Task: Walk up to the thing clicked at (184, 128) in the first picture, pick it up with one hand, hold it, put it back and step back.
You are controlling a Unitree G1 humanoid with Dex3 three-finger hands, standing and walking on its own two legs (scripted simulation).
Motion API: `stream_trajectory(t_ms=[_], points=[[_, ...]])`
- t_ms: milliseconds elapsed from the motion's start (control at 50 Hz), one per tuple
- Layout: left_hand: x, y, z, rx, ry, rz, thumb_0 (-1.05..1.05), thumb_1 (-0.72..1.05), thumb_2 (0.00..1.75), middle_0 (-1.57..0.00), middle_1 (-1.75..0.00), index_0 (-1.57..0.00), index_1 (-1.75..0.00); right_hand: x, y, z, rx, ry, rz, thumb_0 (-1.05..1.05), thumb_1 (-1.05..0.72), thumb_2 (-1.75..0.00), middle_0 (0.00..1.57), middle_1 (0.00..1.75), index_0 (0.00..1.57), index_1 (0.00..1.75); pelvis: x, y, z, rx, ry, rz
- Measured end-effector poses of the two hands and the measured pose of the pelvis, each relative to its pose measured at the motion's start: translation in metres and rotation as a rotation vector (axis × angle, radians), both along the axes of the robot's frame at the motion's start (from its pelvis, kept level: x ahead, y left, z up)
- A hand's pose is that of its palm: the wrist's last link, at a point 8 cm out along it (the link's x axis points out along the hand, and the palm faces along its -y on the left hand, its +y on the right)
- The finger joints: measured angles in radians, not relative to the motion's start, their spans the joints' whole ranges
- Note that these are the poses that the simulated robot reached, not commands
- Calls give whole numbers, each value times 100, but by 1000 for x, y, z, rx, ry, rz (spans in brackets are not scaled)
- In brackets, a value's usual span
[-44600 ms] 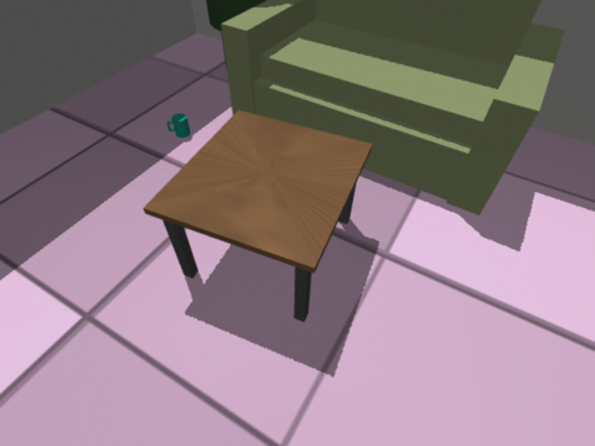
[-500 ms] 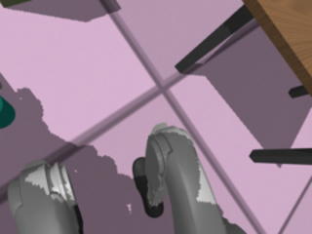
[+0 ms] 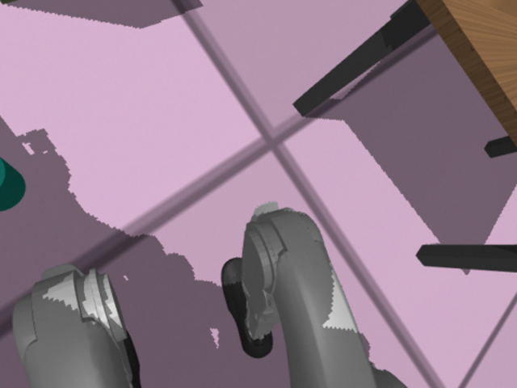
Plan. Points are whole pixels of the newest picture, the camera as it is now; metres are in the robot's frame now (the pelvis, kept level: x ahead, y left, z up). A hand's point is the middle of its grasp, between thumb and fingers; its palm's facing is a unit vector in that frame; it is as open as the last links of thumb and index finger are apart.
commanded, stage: open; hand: left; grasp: from above
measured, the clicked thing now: out of the picture +0.45 +0.28 -0.26
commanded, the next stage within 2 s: withdraw in 0.36 s
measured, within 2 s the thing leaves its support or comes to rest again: neither
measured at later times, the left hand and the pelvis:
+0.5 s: hand out of the picture +0.46 +0.27 -0.21, palm faces -0.47 -0.10 -0.88, open 13.7 cm; pelvis +0.00 +0.00 +0.00, yaw +0 degrees
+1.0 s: hand out of the picture +0.47 +0.31 -0.04, palm faces -0.45 -0.06 -0.89, open 14.1 cm; pelvis +0.00 +0.00 +0.07, yaw +4 degrees
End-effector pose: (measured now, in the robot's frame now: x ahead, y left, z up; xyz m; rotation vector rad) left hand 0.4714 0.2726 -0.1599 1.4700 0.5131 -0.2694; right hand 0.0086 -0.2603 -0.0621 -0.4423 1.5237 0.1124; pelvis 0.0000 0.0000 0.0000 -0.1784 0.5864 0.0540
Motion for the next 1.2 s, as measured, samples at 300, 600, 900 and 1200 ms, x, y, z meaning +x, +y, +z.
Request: stream_trajectory(t_ms=[300,600,900,1200], points=[[-2,1,3,0,2,-4,0,-53,107,-10,-111,-9,-112,9,-5,1,-11,-21,17,0,-89,-89,20,29,20,30,-1,-1,2,2,-4,-1],[-1,1,7,3,-19,-5,0,-54,102,-9,-110,-10,-109,3,-4,2,-19,-19,3,0,-90,-89,20,29,20,30,-2,-1,1,4,-3,0],[12,34,128,94,-112,78,0,-58,103,-10,-106,-9,-107,34,-4,10,-1,-90,-126,0,-92,-90,20,29,20,30,0,0,42,41,57,25],[-14,19,191,8,29,-37,0,-53,103,-14,-102,-12,-104,63,-24,69,-112,-184,-68,0,-92,-90,20,29,20,30,-13,-2,96,63,36,47]])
